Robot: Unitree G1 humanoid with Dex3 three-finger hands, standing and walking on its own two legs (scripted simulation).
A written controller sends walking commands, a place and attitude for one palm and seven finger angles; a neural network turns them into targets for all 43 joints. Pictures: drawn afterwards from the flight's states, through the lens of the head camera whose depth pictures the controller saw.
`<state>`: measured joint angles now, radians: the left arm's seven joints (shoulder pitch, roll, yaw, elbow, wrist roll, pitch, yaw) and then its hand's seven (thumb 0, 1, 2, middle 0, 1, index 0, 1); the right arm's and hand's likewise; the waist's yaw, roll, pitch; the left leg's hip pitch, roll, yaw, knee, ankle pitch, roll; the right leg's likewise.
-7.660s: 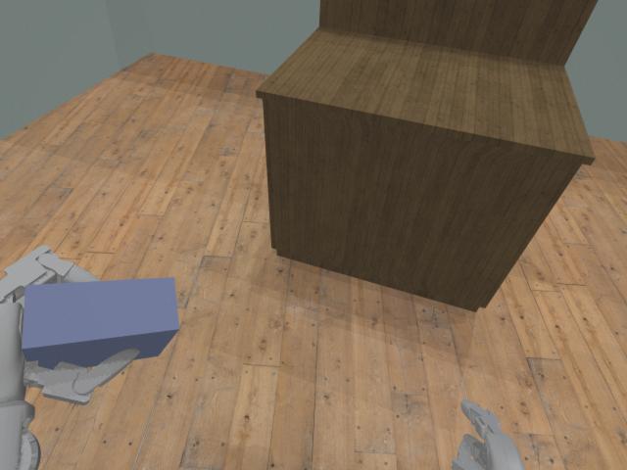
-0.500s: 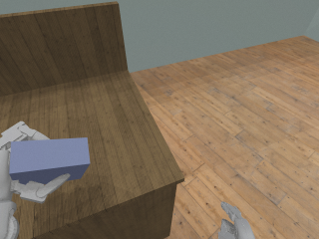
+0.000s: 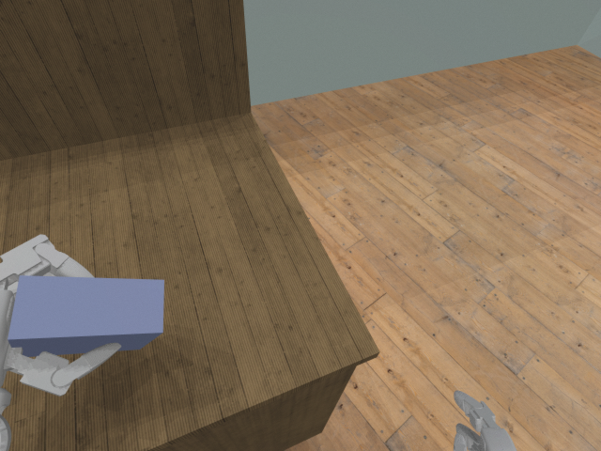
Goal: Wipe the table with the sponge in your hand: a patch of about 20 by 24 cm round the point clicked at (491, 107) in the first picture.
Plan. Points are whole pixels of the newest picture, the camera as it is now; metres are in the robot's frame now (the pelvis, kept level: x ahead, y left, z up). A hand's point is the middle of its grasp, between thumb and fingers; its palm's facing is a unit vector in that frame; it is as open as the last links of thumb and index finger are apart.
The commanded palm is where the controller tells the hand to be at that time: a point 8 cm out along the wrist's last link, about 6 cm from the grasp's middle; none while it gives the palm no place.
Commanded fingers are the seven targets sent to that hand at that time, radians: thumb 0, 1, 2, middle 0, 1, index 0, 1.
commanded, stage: come to a stop and stand still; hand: left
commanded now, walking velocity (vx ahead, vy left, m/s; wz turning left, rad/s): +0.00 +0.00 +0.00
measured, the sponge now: (110, 318) +0.22 +0.22 +0.12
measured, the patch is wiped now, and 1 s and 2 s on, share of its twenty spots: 0.00 0.00 0.00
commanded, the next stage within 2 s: look again from close up in 1.02 s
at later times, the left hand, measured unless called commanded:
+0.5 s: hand (31, 305) +0.21 +0.27 +0.16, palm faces +0.34 -0.82 -0.45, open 9.4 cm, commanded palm +0.15 +0.30 +0.18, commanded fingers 0.00 0.10 1.30 -1.20 -1.60 -1.20 -1.60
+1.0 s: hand (42, 351) +0.17 +0.24 +0.16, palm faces +0.36 -0.86 -0.36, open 9.4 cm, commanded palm +0.12 +0.28 +0.18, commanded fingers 0.00 0.10 1.30 -1.20 -1.60 -1.20 -1.60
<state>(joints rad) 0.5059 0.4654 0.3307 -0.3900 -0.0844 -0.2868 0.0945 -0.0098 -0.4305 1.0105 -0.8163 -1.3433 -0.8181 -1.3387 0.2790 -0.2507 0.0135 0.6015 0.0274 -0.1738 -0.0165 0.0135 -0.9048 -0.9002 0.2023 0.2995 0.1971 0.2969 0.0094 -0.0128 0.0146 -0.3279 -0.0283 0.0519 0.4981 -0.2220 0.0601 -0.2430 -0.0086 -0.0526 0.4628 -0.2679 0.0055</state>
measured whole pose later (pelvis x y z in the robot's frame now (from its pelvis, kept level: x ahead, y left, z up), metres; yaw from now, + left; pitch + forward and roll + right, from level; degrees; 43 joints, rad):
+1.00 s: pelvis -0.03 -0.01 +0.00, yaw +3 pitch +0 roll -2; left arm 0.47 0.40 0.32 -0.45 -0.10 -0.22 0.11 -0.01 -0.43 1.02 -0.82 -1.35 -0.82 -1.34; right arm 0.20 -0.22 0.01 0.60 0.03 -0.14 -0.03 0.01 -0.90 -0.90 0.20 0.30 0.20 0.30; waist 0.01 0.00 0.04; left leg -0.31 -0.02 0.00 0.46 -0.15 0.05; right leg -0.19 0.01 -0.11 0.39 -0.20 -0.01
